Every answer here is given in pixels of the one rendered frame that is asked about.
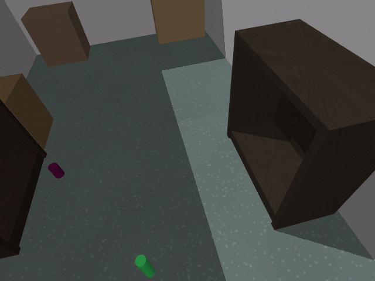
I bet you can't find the bookshelf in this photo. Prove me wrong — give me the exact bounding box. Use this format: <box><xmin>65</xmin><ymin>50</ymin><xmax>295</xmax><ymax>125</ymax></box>
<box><xmin>227</xmin><ymin>19</ymin><xmax>375</xmax><ymax>230</ymax></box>
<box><xmin>0</xmin><ymin>100</ymin><xmax>47</xmax><ymax>259</ymax></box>

